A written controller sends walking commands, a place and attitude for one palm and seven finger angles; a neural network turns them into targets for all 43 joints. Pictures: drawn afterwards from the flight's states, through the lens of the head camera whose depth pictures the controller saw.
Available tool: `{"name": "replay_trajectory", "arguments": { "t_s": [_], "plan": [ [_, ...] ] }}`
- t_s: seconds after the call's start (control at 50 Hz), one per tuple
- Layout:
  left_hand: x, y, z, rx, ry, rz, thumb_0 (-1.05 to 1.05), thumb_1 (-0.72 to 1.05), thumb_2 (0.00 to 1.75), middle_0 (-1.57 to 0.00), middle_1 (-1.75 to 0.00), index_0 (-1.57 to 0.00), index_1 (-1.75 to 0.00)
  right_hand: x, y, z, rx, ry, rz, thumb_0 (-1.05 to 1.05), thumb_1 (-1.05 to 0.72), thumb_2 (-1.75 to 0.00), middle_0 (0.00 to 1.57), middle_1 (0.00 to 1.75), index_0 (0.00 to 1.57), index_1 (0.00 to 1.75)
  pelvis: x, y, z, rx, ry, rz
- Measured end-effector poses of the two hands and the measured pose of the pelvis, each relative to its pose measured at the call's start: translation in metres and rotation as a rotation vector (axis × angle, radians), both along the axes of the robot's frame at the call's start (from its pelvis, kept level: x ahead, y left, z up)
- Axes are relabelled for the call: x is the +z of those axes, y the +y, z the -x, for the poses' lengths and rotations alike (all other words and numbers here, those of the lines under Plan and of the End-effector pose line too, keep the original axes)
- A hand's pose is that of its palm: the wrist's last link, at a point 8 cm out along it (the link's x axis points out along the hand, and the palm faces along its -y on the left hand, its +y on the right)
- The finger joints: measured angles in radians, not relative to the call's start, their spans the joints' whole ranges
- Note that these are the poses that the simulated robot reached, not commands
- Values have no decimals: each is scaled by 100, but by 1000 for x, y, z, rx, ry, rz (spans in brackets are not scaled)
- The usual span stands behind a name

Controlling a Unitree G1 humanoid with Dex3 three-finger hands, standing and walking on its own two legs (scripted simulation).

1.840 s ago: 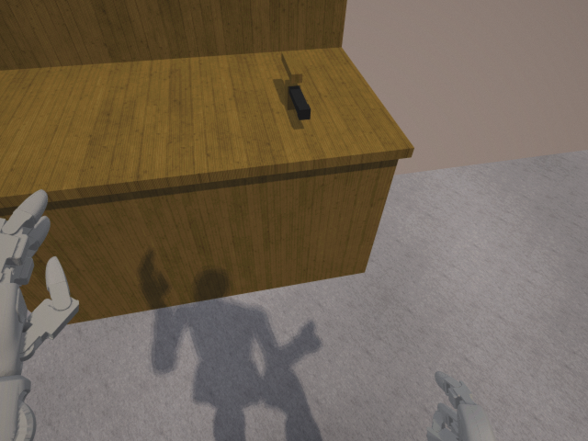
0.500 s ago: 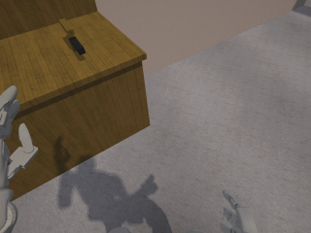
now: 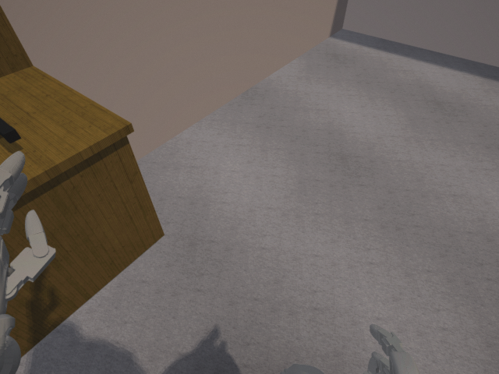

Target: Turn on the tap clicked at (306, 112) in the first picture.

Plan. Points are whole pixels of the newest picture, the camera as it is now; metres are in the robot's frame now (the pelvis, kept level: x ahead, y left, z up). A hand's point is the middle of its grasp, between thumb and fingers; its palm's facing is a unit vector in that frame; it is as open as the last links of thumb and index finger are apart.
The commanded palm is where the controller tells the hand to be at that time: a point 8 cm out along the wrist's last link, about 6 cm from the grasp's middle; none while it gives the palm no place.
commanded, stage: walk to a spot facing it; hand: left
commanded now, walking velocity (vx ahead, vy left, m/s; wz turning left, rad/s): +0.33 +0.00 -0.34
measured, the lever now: (10, 134) +0.63 +0.65 +0.01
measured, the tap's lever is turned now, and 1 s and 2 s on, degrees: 0 0 0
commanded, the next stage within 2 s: turn to face it in 0.40 s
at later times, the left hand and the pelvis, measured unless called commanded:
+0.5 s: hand (146, 172) +0.34 +0.17 +0.19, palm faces +0.38 -0.83 -0.41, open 7.4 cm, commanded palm +0.29 +0.21 +0.19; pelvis +0.11 -0.06 -0.01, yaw -4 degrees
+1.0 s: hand (144, 173) +0.36 +0.18 +0.17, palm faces +0.55 -0.70 -0.44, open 7.5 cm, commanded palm +0.29 +0.21 +0.19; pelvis +0.19 -0.09 -0.01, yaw +11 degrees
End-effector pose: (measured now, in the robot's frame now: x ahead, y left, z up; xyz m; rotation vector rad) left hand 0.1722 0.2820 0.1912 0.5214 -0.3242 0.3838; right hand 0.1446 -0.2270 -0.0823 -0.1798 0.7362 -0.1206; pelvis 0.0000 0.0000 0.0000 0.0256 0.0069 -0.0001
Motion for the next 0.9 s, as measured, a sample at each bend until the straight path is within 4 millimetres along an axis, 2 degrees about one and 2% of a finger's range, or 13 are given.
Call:
{"name": "replay_trajectory", "arguments": {
  "t_s": [0.1, 0.14, 0.2, 0.26, 0.32, 0.44, 0.5, 0.54, 0.62, 0.7, 0.76, 0.9],
  "plan": [
    [4, -39, -39, -67, 5, -64, 2, 89, 90, -20, -30, -20, -30, -21, -11, 5, -40, 39, -62, 2, -91, -89, 20, 30, 20, 30, -8, -27, -20, -70, -9, 40],
    [0, -58, -55, -98, -23, -104, 2, 89, 90, -20, -30, -20, -30, -38, -24, 3, -49, 52, -77, 2, -90, -89, 20, 31, 20, 30, -22, -42, -25, -73, -15, 35],
    [-4, -82, -75, -145, -35, -74, 2, 89, 90, -21, -30, -21, -30, -49, -48, 0, -67, 115, -56, 2, -90, -89, 20, 31, 20, 30, -25, -51, -29, -84, -29, 35],
    [-1, -97, -87, -190, 9, -64, 2, 88, 90, -21, -30, -21, -30, -40, -72, -5, -121, 147, -24, 2, -91, -89, 20, 30, 20, 30, -15, -55, -39, -95, -25, 33],
    [7, -103, -94, -213, 37, -81, 2, 88, 90, -21, -30, -21, -30, -21, -91, -12, -165, 150, 21, 2, -91, -89, 20, 30, 20, 30, -5, -61, -54, -97, -15, 20],
    [15, -87, -112, -151, -22, -61, 2, 88, 90, -21, -30, -21, -30, 4, -112, -47, -169, 108, 126, 2, -91, -90, 20, 30, 20, 30, 0, -63, -94, -74, -22, 16],
    [8, -74, -126, -103, -74, -24, 1, 88, 90, -21, -30, -21, -30, 4, -112, -75, -166, 64, 150, 2, -91, -90, 20, 30, 20, 30, -8, -61, -113, -62, -34, 15],
    [2, -70, -137, -68, -72, 9, 2, 88, 90, -21, -30, -21, -30, 4, -105, -96, -150, 38, 131, 2, -91, -90, 20, 30, 20, 30, -8, -62, -122, -54, -35, 11],
    [0, -77, -152, -38, -24, 35, 2, 89, 90, -21, -30, -21, -30, 3, -83, -134, -75, -1, 51, 2, -91, -90, 20, 30, 20, 30, -4, -71, -136, -14, -27, 27],
    [7, -96, -150, -32, 9, -23, 2, 89, 90, -21, -30, -20, -30, -5, -66, -167, 13, -25, -36, 2, -91, -89, 20, 30, 20, 30, -6, -87, -150, 19, -21, 34],
    [11, -103, -147, 2, 25, -43, 2, 89, 90, -21, -30, -21, -30, -13, -62, -186, 70, 5, -66, 1, -91, -89, 20, 30, 20, 30, -6, -97, -161, 61, -15, 28],
    [3, -85, -141, 170, 99, -12, 2, 88, 90, -21, -30, -21, -30, -10, -67, -223, 179, 91, 6, 2, -91, -89, 20, 30, 20, 30, 6, -102, -179, 148, 7, -30]
  ]
}}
